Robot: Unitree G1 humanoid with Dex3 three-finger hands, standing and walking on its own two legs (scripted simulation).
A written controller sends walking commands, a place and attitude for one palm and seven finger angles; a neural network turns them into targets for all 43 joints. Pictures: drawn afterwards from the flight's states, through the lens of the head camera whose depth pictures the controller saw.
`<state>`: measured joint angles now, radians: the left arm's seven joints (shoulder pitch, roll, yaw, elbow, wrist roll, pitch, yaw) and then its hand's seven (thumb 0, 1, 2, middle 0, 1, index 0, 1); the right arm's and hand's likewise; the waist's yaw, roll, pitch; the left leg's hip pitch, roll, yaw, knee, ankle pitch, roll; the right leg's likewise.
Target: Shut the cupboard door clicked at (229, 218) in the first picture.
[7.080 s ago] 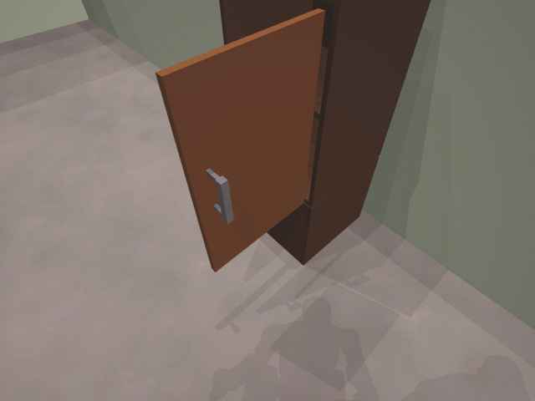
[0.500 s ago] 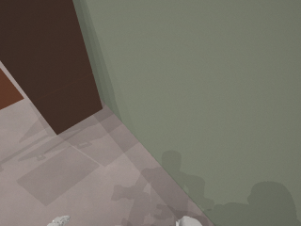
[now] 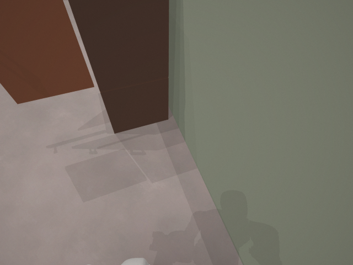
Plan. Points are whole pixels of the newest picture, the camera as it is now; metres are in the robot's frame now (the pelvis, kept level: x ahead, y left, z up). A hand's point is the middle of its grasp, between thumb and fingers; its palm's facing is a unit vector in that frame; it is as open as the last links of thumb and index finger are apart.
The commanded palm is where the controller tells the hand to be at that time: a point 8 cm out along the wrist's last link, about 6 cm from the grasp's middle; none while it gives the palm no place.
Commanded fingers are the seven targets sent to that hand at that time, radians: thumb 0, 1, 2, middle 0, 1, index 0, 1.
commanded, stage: turn to face it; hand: left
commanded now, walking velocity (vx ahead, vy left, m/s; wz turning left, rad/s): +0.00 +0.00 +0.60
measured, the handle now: out of the picture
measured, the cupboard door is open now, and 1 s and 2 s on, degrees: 91 91 91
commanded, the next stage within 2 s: take the last steps up to it in 0.62 s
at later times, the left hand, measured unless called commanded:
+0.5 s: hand out of the picture +0.07 +0.18 -0.15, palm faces +0.25 -0.92 -0.29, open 7.4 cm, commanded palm none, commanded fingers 0.00 0.90 0.90 -0.20 -0.30 -0.20 -0.30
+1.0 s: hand out of the picture -0.02 +0.19 -0.16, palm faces +0.47 -0.86 -0.20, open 7.4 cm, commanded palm none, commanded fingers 0.00 0.90 0.90 -0.20 -0.30 -0.20 -0.30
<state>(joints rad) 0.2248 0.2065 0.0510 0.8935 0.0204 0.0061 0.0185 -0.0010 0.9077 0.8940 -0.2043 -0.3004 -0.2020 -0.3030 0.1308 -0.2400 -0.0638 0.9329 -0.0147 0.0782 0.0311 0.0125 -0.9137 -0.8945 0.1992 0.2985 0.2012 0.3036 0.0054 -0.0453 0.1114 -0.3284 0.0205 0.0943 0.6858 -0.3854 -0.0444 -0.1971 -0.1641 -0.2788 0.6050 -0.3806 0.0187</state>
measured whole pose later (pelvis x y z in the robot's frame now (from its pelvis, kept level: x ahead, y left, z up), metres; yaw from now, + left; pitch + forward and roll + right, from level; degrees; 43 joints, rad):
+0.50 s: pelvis +0.01 -0.04 +0.00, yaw +15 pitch +0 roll +1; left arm 0.15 0.20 0.04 0.88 0.02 0.01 0.02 0.00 0.90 0.89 -0.20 -0.30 -0.20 -0.30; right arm 0.18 -0.24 -0.07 0.94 -0.02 0.08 0.01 0.01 -0.91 -0.89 0.20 0.30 0.21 0.30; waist -0.01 0.05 0.09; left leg -0.42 -0.05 -0.10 0.85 -0.46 -0.02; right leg -0.27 -0.05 -0.06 0.60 -0.33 0.00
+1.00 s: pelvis +0.04 -0.01 +0.01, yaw +25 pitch +0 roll +0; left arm 0.24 0.23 0.07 1.01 0.02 0.03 -0.01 0.01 0.91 0.89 -0.20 -0.30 -0.20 -0.30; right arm 0.22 -0.18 -0.02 0.98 -0.03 -0.01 -0.01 0.01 -0.91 -0.89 0.20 0.30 0.21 0.30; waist 0.03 -0.03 0.06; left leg -0.18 -0.03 0.02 0.45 -0.28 0.05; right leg -0.47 -0.09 -0.06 1.08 -0.42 0.01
